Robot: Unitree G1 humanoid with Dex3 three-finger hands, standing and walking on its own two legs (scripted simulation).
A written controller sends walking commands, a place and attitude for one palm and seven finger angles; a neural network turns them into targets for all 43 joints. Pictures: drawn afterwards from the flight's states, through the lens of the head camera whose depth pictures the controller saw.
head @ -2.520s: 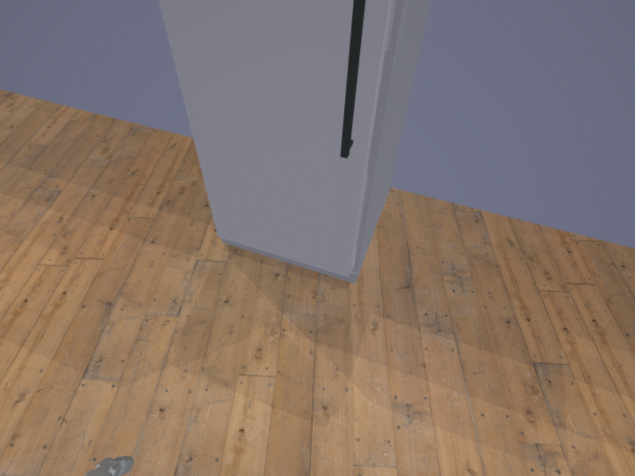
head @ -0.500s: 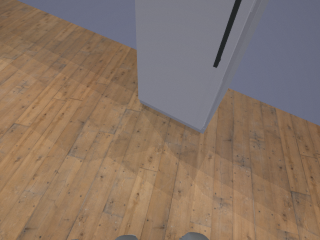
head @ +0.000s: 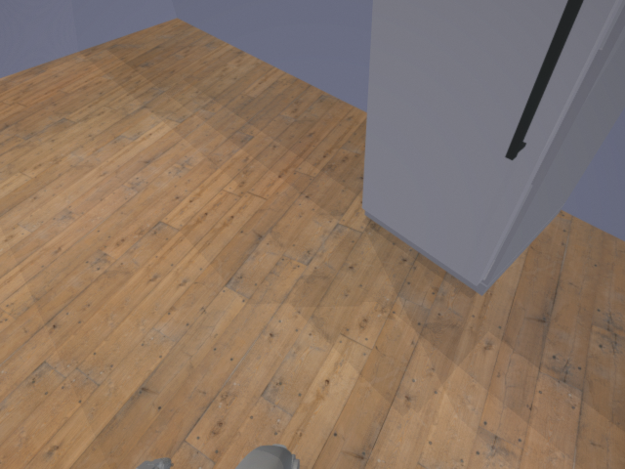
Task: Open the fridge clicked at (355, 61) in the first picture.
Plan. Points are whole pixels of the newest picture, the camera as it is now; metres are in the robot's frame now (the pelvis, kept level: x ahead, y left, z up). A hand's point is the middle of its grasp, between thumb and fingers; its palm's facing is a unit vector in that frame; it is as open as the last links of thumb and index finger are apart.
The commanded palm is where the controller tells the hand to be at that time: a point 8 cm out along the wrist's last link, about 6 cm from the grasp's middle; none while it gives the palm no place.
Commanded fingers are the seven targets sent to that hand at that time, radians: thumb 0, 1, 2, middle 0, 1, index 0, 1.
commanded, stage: walk to a spot facing it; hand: right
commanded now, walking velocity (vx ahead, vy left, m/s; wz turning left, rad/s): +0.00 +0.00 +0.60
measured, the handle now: (558, 52) +0.81 -0.46 +0.13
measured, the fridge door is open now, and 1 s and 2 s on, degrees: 0 0 0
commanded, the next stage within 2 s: turn to face it in 1.18 s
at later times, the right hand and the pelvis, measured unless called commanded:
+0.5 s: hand (396, 447) +0.19 -0.10 -0.16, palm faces -0.31 +0.93 -0.20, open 7.4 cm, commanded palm none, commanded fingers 0.00 -0.90 -0.90 0.20 0.30 0.20 0.30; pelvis +0.06 +0.05 -0.01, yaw +19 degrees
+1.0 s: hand (361, 312) +0.42 -0.07 -0.17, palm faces -0.47 +0.87 -0.16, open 7.4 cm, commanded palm none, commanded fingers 0.00 -0.90 -0.90 0.20 0.30 0.20 0.30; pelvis +0.26 +0.07 +0.00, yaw +33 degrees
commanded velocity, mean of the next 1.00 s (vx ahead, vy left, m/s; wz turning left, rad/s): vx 0.33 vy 0.00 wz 0.50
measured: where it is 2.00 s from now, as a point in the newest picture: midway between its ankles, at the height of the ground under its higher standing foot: (241, 395)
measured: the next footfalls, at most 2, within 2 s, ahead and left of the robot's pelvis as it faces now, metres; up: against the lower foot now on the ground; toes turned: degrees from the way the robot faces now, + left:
left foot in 0.34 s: +0.01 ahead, +0.17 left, +0.00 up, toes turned +20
right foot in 0.68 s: +0.32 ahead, +0.00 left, +0.00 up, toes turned +15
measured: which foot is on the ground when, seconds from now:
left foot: up 0.00-0.32, down 0.34-0.70, up 0.72-1.00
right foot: down 0.00-0.32, up 0.34-0.66, down 0.68-1.00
